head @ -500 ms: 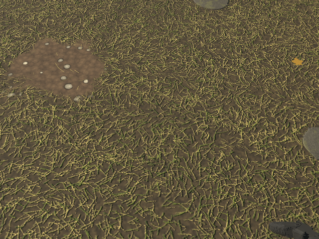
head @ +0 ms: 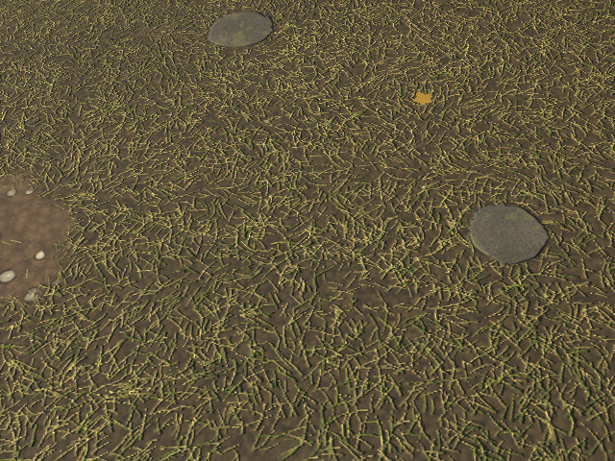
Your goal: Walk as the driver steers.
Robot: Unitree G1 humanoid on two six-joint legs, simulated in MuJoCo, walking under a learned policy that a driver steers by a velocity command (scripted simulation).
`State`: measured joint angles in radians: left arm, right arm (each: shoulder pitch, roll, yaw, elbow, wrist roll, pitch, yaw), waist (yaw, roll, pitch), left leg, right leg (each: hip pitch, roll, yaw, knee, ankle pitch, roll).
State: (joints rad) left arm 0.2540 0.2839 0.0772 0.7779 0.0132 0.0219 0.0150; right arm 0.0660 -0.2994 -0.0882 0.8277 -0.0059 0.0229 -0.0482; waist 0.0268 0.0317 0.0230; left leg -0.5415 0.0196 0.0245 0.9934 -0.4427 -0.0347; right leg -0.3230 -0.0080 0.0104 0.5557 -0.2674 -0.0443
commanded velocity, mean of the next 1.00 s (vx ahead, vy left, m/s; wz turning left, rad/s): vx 0.13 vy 0.00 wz -0.14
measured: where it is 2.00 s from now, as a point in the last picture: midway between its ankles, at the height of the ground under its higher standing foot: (368, 357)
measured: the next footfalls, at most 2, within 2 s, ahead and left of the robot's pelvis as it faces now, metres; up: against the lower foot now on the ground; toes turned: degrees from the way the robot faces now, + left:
left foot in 0.32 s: +0.07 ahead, +0.14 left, +0.00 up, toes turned -6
left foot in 1.26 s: +0.46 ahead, +0.11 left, +0.00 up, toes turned -4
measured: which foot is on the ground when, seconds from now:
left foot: up 0.00-0.30, down 0.32-0.80, up 0.82-1.00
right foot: down 0.00-1.00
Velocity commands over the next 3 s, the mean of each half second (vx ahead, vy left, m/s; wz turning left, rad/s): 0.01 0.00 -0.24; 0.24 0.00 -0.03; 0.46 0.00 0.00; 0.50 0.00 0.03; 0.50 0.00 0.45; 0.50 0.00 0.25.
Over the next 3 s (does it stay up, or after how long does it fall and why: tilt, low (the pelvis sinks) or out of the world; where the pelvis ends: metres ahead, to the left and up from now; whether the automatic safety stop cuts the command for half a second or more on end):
stays up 1.29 0.01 0.00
